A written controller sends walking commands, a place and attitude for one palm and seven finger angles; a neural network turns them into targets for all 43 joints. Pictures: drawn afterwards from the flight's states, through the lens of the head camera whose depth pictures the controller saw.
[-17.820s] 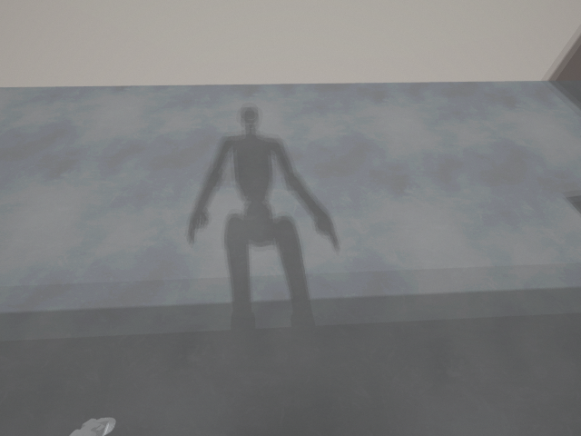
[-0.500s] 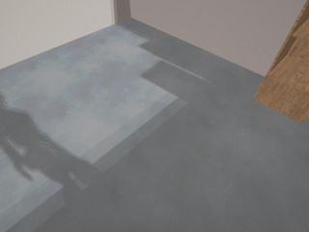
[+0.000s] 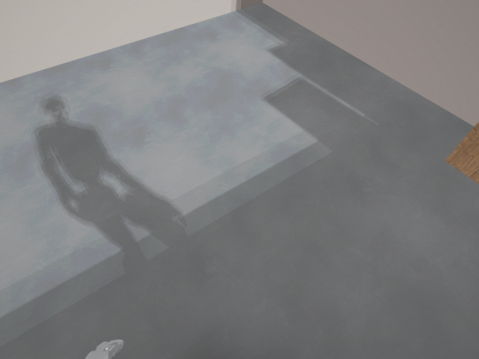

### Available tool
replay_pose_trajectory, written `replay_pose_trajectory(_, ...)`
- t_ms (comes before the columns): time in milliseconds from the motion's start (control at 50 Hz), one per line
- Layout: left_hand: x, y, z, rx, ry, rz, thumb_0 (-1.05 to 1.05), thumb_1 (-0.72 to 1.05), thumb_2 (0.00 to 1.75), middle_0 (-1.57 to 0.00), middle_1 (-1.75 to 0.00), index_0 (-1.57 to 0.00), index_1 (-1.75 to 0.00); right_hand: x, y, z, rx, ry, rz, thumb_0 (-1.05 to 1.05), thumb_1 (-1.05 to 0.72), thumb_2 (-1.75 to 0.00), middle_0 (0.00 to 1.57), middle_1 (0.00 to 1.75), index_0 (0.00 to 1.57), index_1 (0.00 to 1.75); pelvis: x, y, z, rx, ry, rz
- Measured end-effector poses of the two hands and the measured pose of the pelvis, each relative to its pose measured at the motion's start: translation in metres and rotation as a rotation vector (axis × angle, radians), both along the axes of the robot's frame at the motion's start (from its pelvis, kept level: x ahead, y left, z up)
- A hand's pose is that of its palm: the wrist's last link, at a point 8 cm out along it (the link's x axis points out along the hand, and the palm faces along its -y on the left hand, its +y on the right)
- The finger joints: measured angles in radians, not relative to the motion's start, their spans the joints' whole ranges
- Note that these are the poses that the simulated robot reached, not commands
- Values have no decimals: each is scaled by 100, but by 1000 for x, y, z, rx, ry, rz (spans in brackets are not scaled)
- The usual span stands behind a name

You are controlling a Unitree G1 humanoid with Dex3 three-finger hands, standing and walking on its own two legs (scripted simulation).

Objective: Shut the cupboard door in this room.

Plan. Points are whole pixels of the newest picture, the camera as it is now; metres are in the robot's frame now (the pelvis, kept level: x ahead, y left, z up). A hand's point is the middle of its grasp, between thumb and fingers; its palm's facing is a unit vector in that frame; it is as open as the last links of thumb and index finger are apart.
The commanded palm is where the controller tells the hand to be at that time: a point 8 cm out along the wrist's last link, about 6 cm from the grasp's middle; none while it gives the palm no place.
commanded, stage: turn or walk to find it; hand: left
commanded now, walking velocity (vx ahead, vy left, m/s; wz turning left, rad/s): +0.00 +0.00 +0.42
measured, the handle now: out of the picture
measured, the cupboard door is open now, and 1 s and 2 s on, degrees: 97 97 97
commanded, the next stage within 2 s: stand and wait in 1.36 s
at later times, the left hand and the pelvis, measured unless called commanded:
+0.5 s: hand out of the picture -0.05 +0.18 -0.18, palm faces +0.28 -0.93 -0.23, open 7.4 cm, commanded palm none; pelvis -0.01 -0.01 -0.01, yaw +14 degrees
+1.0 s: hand out of the picture +0.02 +0.18 -0.14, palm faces +0.42 -0.86 -0.29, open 7.4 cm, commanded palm none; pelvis +0.01 -0.05 +0.00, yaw +27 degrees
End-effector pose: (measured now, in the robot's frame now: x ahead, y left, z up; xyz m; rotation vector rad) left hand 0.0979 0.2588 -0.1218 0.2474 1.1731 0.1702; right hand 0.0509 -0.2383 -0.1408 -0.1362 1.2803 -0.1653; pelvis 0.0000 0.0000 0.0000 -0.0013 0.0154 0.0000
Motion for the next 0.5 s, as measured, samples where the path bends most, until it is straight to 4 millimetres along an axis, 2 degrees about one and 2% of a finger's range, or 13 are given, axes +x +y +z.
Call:
replay_pose_trajectory(80,-10,-20,3,27,-52,22,0,91,90,-20,-30,-20,-30,5,-25,-15,16,-4,25,1,-90,-90,21,30,21,30,-5,-21,-9,13,-8,42)
replay_pose_trajectory(180,-48,-41,10,13,-4,85,0,91,90,-20,-30,-20,-30,19,-47,-9,4,2,68,1,-90,-90,20,30,20,30,-5,-33,-1,40,-21,85)
replay_pose_trajectory(280,-82,-55,4,-18,63,151,0,91,90,-20,-30,-20,-30,30,-54,-3,-14,22,124,1,-91,-90,20,30,20,30,-4,-38,3,48,-15,138)
replay_pose_trajectory(380,-117,-55,-6,-53,119,229,0,90,90,-20,-30,-20,-30,49,-41,0,-35,47,208,1,-91,-90,20,30,20,30,-4,-33,2,44,-3,187)
replay_pose_trajectory(500,-167,-32,-30,-84,197,336,0,90,90,-21,-30,-20,-30,91,1,2,-60,-36,326,1,-91,-90,20,30,20,30,-8,-11,-11,11,4,251)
